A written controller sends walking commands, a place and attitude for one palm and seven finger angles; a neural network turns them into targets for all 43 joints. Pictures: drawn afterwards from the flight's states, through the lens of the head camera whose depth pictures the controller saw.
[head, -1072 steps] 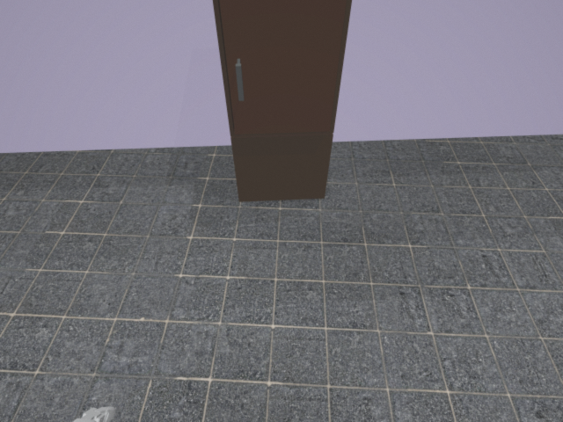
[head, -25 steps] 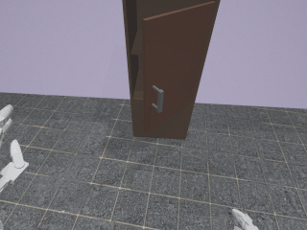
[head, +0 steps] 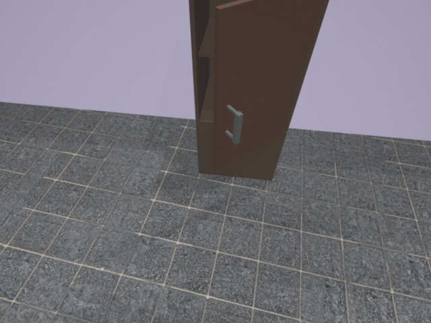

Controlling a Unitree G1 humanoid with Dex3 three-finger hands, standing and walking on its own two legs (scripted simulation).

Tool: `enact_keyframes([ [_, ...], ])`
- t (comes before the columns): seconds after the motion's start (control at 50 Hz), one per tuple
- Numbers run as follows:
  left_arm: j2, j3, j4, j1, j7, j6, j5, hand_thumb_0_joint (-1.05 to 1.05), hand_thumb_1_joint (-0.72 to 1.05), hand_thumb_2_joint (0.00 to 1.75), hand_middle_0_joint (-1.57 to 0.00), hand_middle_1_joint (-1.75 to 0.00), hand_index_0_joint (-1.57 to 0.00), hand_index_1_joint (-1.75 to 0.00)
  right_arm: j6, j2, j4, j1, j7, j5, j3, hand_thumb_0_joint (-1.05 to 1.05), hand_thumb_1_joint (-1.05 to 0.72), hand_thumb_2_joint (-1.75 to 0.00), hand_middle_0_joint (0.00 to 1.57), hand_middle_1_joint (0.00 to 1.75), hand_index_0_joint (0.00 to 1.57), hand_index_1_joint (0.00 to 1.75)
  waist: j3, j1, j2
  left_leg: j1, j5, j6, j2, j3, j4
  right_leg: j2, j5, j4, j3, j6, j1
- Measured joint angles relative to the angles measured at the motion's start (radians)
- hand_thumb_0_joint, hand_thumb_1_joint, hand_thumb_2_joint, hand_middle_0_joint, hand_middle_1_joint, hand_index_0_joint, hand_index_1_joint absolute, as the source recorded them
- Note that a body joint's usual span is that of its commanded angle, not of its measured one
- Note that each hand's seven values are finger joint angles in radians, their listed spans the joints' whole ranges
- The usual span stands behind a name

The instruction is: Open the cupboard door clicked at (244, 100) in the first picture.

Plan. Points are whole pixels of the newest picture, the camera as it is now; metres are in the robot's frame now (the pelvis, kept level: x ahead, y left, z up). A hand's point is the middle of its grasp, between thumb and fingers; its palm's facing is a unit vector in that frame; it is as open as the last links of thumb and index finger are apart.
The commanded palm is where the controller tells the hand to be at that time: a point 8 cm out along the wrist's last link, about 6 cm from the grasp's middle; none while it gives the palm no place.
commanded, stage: let the arm hang, fingers relaxed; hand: left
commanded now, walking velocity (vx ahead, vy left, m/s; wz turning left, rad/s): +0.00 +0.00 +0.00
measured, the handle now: (233, 125) +0.70 -0.02 -0.11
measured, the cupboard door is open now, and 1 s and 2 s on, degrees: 43 43 43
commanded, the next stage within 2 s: look to check the result in 0.58 s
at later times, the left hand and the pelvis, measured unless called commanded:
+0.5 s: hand out of the picture +0.08 +0.21 -0.16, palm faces -0.02 -0.96 -0.28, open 7.4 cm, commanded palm none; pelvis +0.01 +0.00 +0.00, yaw -1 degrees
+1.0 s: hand out of the picture +0.09 +0.23 -0.15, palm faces -0.03 -0.94 -0.33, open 7.4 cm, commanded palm none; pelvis +0.03 +0.00 +0.01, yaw -1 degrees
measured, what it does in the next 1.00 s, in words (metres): stands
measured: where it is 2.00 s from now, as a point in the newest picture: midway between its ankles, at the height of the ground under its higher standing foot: outside the picture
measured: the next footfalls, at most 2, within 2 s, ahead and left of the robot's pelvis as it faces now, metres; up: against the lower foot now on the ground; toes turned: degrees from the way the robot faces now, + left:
none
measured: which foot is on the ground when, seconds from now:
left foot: down 0.00-1.00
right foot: down 0.00-1.00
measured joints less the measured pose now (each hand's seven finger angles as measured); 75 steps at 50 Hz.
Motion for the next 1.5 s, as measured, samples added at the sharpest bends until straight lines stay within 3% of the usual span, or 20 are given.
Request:
enact_keyframes([
  [0.2, 0.004, -0.001, 0.033, -0.048, 0.0, -0.007, 0.001, 0.0, 0.91, 0.9, -0.2, -0.3, -0.2, -0.29, -0.007, -0.022, 0.029, -0.018, 0.001, -0.001, -0.005, 0.0, -0.91, -0.9, 0.2, 0.3, 0.2, 0.3, -0.014, -0.007, 0.023, 0.025, 0.015, 0.005, -0.01, 0.007, -0.033, -0.011, 0.003, -0.008, 0.007, 0.005, 0.012],
  [0.54, 0.015, -0.001, 0.001, -0.155, -0.006, -0.029, 0.002, 0.0, 0.91, 0.9, -0.2, -0.3, -0.21, -0.3, -0.026, -0.058, 0.019, -0.093, 0.005, -0.003, -0.006, 0.0, -0.91, -0.9, 0.2, 0.3, 0.2, 0.3, -0.035, -0.016, 0.01, 0.06, 0.014, 0.001, -0.007, 0.013, -0.066, -0.009, 0.002, -0.038, 0.014, 0.003, 0.043],
  [0.96, 0.068, 0.0, 0.021, -0.158, -0.008, -0.026, 0.001, 0.0, 0.9, 0.9, -0.2, -0.3, -0.21, -0.3, -0.022, -0.104, 0.024, -0.132, 0.009, -0.001, -0.003, 0.0, -0.91, -0.9, 0.2, 0.3, 0.2, 0.3, -0.016, -0.008, 0.01, 0.093, 0.014, -0.005, -0.004, 0.011, -0.11, -0.006, 0.004, -0.082, 0.015, -0.002, 0.076],
  [1.34, 0.069, -0.004, 0.011, -0.176, -0.008, -0.032, 0.0, 0.0, 0.9, 0.9, -0.2, -0.3, -0.21, -0.3, -0.024, -0.107, 0.018, -0.15, 0.01, 0.0, -0.001, 0.0, -0.91, -0.9, 0.2, 0.3, 0.2, 0.3, -0.023, -0.008, 0.001, 0.114, 0.003, -0.01, 0.002, 0.015, -0.123, -0.001, -0.002, -0.101, 0.02, -0.008, 0.098],
  [1.5, 0.05, 0.017, -0.036, -0.144, -0.002, 0.008, 0.003, 0.0, 0.91, 0.9, -0.2, -0.3, -0.21, -0.29, -0.008, -0.073, -0.038, -0.14, -0.009, -0.001, -0.016, 0.0, -0.91, -0.9, 0.2, 0.3, 0.2, 0.3, -0.016, 0.005, -0.005, 0.076, -0.052, -0.015, 0.025, 0.077, -0.034, 0.022, -0.041, 0.008, 0.079, -0.01, 0.027],
])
